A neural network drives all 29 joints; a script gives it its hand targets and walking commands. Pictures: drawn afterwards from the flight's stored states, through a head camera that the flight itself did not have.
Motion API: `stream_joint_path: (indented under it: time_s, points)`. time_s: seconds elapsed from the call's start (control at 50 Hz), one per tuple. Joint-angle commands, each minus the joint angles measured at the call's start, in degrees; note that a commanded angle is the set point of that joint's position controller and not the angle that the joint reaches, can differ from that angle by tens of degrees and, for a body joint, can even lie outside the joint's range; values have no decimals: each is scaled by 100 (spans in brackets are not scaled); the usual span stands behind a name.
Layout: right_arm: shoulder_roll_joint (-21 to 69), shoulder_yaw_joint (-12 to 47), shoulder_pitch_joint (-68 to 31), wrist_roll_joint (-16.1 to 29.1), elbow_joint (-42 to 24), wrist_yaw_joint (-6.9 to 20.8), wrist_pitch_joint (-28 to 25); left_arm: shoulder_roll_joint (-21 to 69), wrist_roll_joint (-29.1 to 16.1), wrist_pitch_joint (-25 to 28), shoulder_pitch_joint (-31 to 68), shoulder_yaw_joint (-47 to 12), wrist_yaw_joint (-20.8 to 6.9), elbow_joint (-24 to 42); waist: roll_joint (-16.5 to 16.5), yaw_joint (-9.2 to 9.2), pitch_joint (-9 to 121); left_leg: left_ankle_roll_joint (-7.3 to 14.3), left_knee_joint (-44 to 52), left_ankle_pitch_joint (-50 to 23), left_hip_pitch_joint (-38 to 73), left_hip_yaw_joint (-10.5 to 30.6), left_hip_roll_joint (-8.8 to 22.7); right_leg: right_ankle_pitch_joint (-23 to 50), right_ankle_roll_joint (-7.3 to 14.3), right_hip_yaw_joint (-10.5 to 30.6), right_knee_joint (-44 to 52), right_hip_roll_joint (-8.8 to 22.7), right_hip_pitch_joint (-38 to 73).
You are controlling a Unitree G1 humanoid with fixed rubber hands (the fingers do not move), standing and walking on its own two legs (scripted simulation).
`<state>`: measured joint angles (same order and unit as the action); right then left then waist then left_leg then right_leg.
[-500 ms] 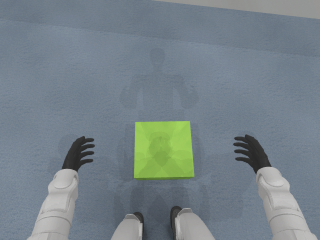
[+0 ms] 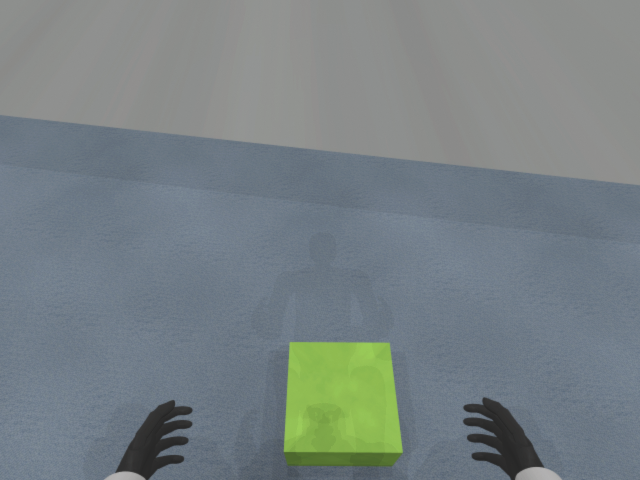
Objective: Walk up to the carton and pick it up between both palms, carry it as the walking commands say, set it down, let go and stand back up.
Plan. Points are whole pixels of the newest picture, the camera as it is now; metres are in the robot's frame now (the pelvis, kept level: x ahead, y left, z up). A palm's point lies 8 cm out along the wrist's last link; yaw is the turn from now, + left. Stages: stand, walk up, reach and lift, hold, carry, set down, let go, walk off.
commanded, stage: let go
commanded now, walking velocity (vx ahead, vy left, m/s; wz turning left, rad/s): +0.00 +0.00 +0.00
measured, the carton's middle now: (339, 402) +0.42 -0.05 -0.69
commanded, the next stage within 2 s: stand in 0.24 s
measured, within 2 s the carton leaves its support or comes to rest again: neither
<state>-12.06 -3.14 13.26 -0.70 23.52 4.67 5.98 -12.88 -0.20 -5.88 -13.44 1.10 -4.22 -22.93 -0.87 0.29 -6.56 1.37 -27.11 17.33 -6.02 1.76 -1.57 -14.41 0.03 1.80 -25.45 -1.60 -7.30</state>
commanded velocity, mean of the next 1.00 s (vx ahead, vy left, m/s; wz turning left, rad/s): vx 0.00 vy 0.00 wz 0.00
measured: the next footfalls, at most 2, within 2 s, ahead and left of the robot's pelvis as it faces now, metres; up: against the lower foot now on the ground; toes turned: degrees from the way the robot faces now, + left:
none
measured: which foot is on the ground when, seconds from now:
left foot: down 0.00-1.00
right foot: down 0.00-1.00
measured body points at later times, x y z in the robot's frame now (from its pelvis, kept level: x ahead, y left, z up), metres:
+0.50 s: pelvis +0.01 -0.01 +0.00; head +0.01 -0.01 +0.45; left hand +0.14 +0.29 -0.09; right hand +0.16 -0.30 -0.09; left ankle -0.03 +0.10 -0.74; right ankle +0.00 -0.12 -0.74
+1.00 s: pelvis +0.01 -0.01 +0.00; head +0.01 -0.02 +0.45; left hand +0.13 +0.29 -0.10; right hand +0.14 -0.31 -0.10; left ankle -0.03 +0.10 -0.74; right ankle +0.00 -0.12 -0.74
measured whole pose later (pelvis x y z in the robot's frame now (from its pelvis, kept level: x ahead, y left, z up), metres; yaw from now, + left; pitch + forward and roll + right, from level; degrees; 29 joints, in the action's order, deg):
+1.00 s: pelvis +0.01 -0.01 +0.00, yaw +1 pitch -2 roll +0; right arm -21.3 -0.7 9.7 -1.6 49.4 -1.2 -0.1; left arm -20.4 1.8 0.0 -8.4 0.9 1.0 -51.8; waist -0.6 0.1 -0.6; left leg 0.3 -22.8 15.5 -5.6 2.5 -1.0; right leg -13.7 1.0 0.8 -22.6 -1.7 -7.2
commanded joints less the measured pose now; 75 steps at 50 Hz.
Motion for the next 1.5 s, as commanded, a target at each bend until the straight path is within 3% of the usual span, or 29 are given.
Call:
stream_joint_path:
  time_s: [0.0, 0.22, 0.24, 0.32, 0.4, 0.46, 0.7, 1.48]
  points:
    - [-642, -203, -222, -19, -528, 5, 81, -478, 26, -71, 293, 140, 6, 542, -137, -27, 65, -261, 788, -495, -717, -19, 169, 828, -114, -247, 101, -202, 811]
    - [-620, -99, -346, 23, -667, -136, 464, -475, 54, -142, 178, 156, 92, 567, 70, 91, 335, -206, 413, -1320, -140, -26, 69, 1011, -16, -23, 33, -178, 606]
    - [-1336, -284, -465, -97, 152, -410, 73, -1268, 235, 93, 315, 432, 379, -355, -160, 22, 595, -322, 299, -766, -573, 75, 252, 644, -134, 37, 86, 272, -228]
    - [-1231, -209, -453, -195, 523, -503, -381, -1151, 315, 413, 363, 376, 509, -740, -104, -29, 459, -186, 504, 12, -624, 416, 423, -24, -63, 301, 246, 335, -480]
    - [-1323, -170, -489, -143, 852, -484, -521, -1202, 280, 545, 417, 352, 479, -1114, 42, -40, 838, -188, 326, -1165, -344, 409, 460, 973, -12, 344, 201, 447, -283]
    - [-1433, -156, -436, -139, 1086, -517, -563, -1288, 276, 570, 404, 341, 515, -1352, 83, -43, 963, -202, 299, -1648, -200, 420, 497, 1433, -1, 361, 189, 494, -161]
    - [-1705, -50, -441, -114, 1790, -590, -633, -1589, 237, 635, 511, 265, 558, -2077, 94, -20, 912, -164, 434, -1913, -152, 491, 582, 1807, 30, 436, 305, 610, 92]
    - [-1986, 144, -686, -36, 2995, -589, -731, -1864, 143, 692, 805, 114, 502, -3255, 64, -3, 638, -51, 1037, -1234, -172, 682, 727, 1027, 89, 595, 843, 751, 181]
